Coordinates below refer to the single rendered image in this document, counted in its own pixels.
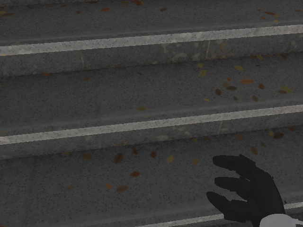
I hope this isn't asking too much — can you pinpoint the robot right forearm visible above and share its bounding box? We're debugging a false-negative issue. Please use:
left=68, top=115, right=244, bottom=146
left=259, top=214, right=296, bottom=227

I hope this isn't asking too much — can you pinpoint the robot right hand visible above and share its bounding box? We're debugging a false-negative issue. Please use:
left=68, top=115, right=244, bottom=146
left=206, top=154, right=287, bottom=227

